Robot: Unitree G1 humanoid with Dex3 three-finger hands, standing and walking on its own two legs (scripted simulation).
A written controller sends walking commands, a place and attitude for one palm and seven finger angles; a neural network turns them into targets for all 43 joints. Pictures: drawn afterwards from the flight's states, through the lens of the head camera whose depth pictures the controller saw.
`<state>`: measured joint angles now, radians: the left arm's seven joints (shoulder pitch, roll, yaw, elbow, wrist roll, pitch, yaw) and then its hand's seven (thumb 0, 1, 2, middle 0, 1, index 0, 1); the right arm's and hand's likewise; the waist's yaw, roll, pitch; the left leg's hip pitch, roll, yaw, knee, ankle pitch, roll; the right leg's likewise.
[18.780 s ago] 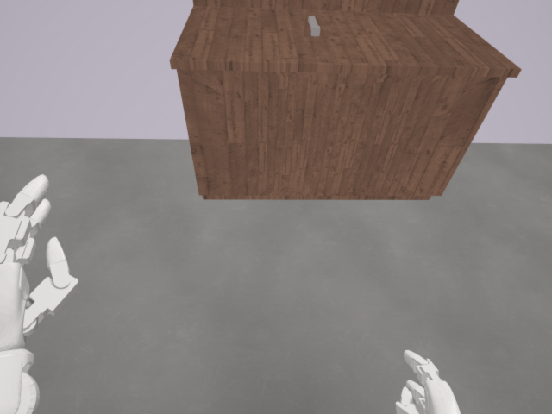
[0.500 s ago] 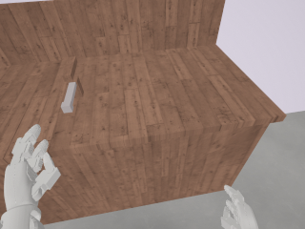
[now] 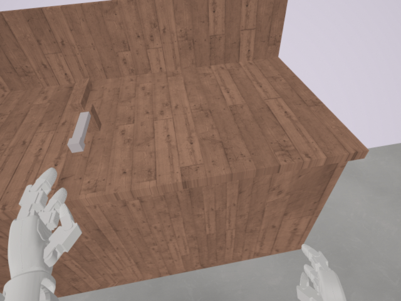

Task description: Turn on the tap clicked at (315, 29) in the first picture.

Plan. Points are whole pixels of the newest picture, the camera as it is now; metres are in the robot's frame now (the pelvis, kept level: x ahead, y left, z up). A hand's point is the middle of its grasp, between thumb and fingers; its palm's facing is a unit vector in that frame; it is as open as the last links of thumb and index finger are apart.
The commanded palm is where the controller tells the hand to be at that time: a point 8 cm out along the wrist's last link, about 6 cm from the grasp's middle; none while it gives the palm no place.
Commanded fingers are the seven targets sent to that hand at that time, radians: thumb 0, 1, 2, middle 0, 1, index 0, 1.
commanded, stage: reach beside the lever's end, fingers flat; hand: left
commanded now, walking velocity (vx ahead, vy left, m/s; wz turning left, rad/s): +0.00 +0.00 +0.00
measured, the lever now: (76, 144) +0.42 +0.38 +0.08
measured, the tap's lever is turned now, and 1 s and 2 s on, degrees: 0 0 2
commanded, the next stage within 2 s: none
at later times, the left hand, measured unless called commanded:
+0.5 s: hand (68, 203) +0.23 +0.27 +0.13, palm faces +0.47 -0.88 -0.09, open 7.4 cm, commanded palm +0.19 +0.32 +0.13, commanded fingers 0.00 0.90 0.90 -0.20 -0.29 -0.20 -0.29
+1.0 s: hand (67, 182) +0.29 +0.31 +0.11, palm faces +0.51 -0.86 -0.07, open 7.5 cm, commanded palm +0.24 +0.36 +0.11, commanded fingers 0.00 0.90 0.90 -0.17 -0.23 -0.17 -0.23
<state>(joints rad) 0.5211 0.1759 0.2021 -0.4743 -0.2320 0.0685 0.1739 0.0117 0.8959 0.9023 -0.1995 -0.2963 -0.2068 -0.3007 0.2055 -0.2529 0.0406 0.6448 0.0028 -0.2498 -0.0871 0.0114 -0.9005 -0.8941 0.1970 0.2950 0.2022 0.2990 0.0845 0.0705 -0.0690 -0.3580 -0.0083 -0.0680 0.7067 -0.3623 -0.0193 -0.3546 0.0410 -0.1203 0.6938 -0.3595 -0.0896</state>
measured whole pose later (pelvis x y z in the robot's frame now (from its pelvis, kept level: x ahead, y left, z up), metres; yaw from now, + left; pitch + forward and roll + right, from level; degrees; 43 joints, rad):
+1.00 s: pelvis +0.00 +0.04 +0.00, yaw -2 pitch +4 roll +0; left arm 0.05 0.24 0.35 0.04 -0.21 0.01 0.15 0.01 0.90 0.90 -0.18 -0.25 -0.19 -0.25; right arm 0.18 -0.23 0.04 0.70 0.00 -0.20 -0.11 0.01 -0.90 -0.89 0.20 0.30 0.20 0.30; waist 0.05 0.04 -0.06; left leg -0.41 -0.04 -0.02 0.70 -0.35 0.03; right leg -0.41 0.01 -0.07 0.68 -0.33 -0.04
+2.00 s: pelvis +0.01 +0.05 -0.01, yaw -3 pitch +13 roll -2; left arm -0.45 0.52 0.61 0.83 -0.15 -0.27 -0.07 0.01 0.89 0.90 -0.15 -0.15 -0.15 -0.15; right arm 0.34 -0.28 0.00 0.70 0.01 -0.07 -0.08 0.01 -0.90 -0.89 0.20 0.29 0.20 0.30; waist -0.04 0.03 -0.09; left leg -0.66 0.00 -0.02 0.84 -0.41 0.03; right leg -0.64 0.05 -0.07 0.76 -0.35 -0.04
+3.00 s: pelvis +0.00 +0.04 -0.01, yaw -3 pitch +11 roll -2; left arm -0.44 0.44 0.53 0.76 -0.14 -0.23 0.05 0.01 0.90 0.91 -0.15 -0.15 -0.15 -0.15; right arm 0.29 -0.26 0.02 0.73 0.01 -0.08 -0.10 0.01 -0.90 -0.89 0.20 0.29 0.20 0.30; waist -0.03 0.03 -0.09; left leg -0.62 0.00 -0.03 0.82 -0.39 0.02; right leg -0.60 0.05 -0.08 0.74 -0.34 -0.04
